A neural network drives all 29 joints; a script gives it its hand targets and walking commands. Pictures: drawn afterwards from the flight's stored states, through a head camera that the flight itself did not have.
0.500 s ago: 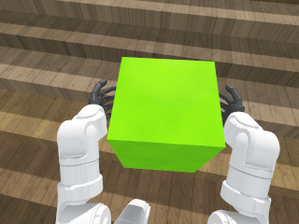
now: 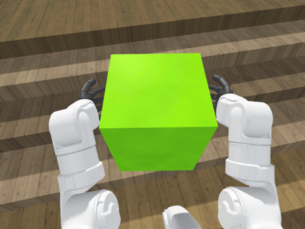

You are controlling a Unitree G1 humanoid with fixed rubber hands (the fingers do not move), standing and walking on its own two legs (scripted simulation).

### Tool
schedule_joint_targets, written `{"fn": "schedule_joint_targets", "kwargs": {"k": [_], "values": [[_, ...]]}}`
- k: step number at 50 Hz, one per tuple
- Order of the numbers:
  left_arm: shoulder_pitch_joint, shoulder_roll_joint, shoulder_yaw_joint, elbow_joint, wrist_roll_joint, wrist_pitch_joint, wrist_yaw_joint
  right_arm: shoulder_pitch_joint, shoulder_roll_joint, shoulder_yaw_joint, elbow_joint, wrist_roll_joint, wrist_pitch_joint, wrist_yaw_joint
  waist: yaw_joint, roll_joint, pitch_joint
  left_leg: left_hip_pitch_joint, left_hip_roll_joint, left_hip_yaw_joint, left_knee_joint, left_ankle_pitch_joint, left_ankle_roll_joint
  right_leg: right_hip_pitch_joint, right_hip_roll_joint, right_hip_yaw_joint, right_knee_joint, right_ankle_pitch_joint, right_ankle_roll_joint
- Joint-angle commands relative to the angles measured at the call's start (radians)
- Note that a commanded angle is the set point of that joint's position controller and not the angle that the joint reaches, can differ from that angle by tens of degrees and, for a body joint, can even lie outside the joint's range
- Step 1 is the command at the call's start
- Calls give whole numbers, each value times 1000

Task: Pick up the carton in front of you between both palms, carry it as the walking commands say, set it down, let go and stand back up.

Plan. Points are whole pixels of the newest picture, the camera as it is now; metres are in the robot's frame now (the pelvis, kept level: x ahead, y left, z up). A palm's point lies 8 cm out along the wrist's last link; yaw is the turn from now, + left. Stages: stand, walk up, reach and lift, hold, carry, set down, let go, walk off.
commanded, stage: carry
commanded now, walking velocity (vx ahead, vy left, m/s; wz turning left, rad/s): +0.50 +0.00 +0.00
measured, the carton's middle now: (156, 118) +0.39 -0.06 +0.09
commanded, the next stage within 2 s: none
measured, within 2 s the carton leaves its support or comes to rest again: neither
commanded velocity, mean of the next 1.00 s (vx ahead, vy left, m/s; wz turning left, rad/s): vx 0.24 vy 0.00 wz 0.00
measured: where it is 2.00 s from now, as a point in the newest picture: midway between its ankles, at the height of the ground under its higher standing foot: (139, 149)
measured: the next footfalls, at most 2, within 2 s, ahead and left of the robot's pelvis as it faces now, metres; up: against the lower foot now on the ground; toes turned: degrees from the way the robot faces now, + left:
right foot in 0.26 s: +0.39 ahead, -0.15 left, +0.12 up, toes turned -3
left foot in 0.76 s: +0.70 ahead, +0.09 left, +0.24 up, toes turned +9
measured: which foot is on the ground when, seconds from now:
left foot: down 0.00-0.28, up 0.30-0.74, down 0.76-1.00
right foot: up 0.00-0.24, down 0.26-0.78, up 0.80-1.00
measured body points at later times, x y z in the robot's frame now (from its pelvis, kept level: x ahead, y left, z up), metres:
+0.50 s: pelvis +0.31 -0.07 +0.12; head +0.36 -0.06 +0.56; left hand +0.66 +0.14 +0.25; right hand +0.71 -0.16 +0.24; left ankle +0.28 +0.02 -0.44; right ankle +0.35 -0.15 -0.60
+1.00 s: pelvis +0.55 +0.01 +0.23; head +0.60 +0.00 +0.68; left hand +0.93 +0.13 +0.37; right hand +0.92 -0.17 +0.36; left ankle +0.66 +0.08 -0.48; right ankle +0.51 -0.09 -0.38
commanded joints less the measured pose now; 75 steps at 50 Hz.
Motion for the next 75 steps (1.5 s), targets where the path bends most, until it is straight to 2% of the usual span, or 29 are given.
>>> {"fn": "schedule_joint_targets", "kwargs": {"k": [1,4,8,10,12,13,14,15,16,17,21,24,27,31,33,37,38,39,40,41,45,48,51,55,56,58,61,68,75], "values": [[-553,-696,-602,44,-167,-39,-31,-814,1039,658,-204,412,-7,203,63,42,-506,584,335,-491,-215,394,206,-314,-51,-17,132,-72,-19],[-549,-692,-643,47,-191,-7,-36,-692,958,608,-134,338,22,193,28,66,-465,804,376,-508,-244,326,214,-685,-95,6,364,-217,-20],[-622,-744,-705,45,-258,13,-43,-651,925,567,-103,296,46,205,108,67,-301,403,227,-255,-481,240,128,-352,-146,-112,-156,-151,-1],[-637,-790,-737,57,-296,17,-46,-623,918,533,-77,258,57,207,173,194,-357,190,171,-32,-468,814,99,112,-61,-230,-451,40,-24],[-631,-847,-768,64,-340,9,-52,-580,902,504,-68,211,60,207,277,318,-508,330,195,29,-204,1497,58,332,44,-304,-571,95,-43],[-650,-881,-783,45,-369,-1,-59,-582,905,499,-72,191,55,207,349,282,-581,405,196,53,36,1559,20,450,80,-310,-748,127,-25],[-693,-913,-807,16,-393,-16,-68,-590,901,495,-85,172,46,204,388,116,-685,346,123,20,358,1311,-36,680,76,-174,-974,233,-30],[-687,-950,-836,2,-435,-31,-78,-568,902,500,-102,138,35,199,345,-59,-645,24,35,-50,646,472,-85,864,-109,236,-1184,466,-96],[-711,-953,-862,-11,-481,-49,-87,-493,886,457,-90,98,26,193,280,-356,-808,-192,-119,-217,1126,40,-108,998,-340,718,-1241,862,-302],[-748,-999,-886,-39,-530,-59,-96,-510,866,446,-98,66,13,181,280,-195,-851,-253,-76,-352,1256,50,-70,1041,-320,661,-1145,758,-290],[-835,-1056,-939,-136,-590,-103,-126,-551,861,483,-198,42,-34,162,251,-46,-587,-502,52,-263,1134,0,-8,882,-272,460,-1195,143,-159],[-736,-983,-929,-140,-562,-103,-120,-506,831,536,-227,59,-39,157,260,-5,-539,-570,72,-206,990,-119,-11,893,-297,378,-1232,193,-168],[-628,-872,-884,-116,-511,-72,-101,-465,790,571,-224,85,-10,153,315,-107,-517,-890,68,-145,1325,-235,18,1090,-366,382,-1257,466,-226],[-583,-764,-804,-59,-461,-19,-97,-485,746,574,-191,114,39,141,262,-60,-358,-1020,126,-103,1212,-263,0,1016,-290,208,-1345,337,-121],[-600,-743,-761,-42,-447,0,-99,-523,760,575,-180,142,57,136,218,-130,-318,-656,131,3,839,-169,-11,736,-207,39,-1485,437,-95],[-559,-703,-672,35,-363,33,-92,-589,846,610,-137,219,76,137,67,-319,-516,-81,-31,140,439,119,14,733,-199,-192,-1157,1500,-14],[-555,-707,-658,44,-338,33,-89,-591,876,614,-133,238,73,144,0,-242,-575,61,-71,136,189,216,-4,775,-182,-224,-924,1496,17],[-546,-706,-630,56,-308,29,-85,-600,912,612,-125,251,67,157,-10,-136,-582,208,-40,-4,-53,394,-19,695,-136,-169,-701,1042,63],[-507,-737,-604,87,-271,22,-83,-645,922,619,-111,274,56,164,67,228,-707,569,358,-608,-47,1272,220,287,77,-72,-242,-59,161],[-457,-703,-582,114,-237,17,-75,-620,979,647,-91,315,44,176,81,172,-838,486,367,-712,-82,1287,274,360,74,162,-26,-30,121],[-615,-812,-636,-8,-226,-30,-77,-808,1138,709,-228,400,-14,219,150,75,-623,321,287,-474,-112,498,176,153,-30,115,-24,25,58],[-609,-825,-713,-70,-254,-48,-79,-739,1095,711,-265,370,-25,210,125,22,-617,372,298,-387,-130,519,185,114,-37,77,-123,-21,46],[-554,-793,-753,-96,-283,-39,-75,-652,989,689,-270,314,-6,191,120,77,-587,336,253,-229,-168,575,130,294,11,-40,-761,-284,57],[-518,-738,-776,-62,-330,-5,-73,-520,875,622,-184,238,39,178,152,117,-624,275,242,-128,-43,633,106,562,-9,-70,-1213,173,43],[-526,-727,-765,-46,-338,6,-76,-497,847,605,-157,220,50,174,162,96,-628,222,229,-135,-18,536,75,652,-71,-8,-1250,289,26],[-571,-713,-759,-7,-344,15,-80,-506,822,567,-141,188,70,168,159,-144,-580,98,139,-109,-39,-27,-16,656,-285,211,-1206,548,-60],[-608,-765,-747,35,-372,24,-97,-562,843,551,-110,185,83,173,177,-48,-481,203,139,-127,-74,41,-31,492,-234,185,-1274,187,-21],[-515,-855,-642,268,-293,-27,-98,-466,932,462,120,134,36,193,174,-8,-429,173,184,-155,-132,224,-4,555,-171,74,-1201,332,-10],[-547,-974,-727,170,-324,-122,-103,-548,1064,576,16,189,-69,205,167,-10,-459,202,190,-171,-146,245,6,580,-162,65,-1199,257,-8]]}}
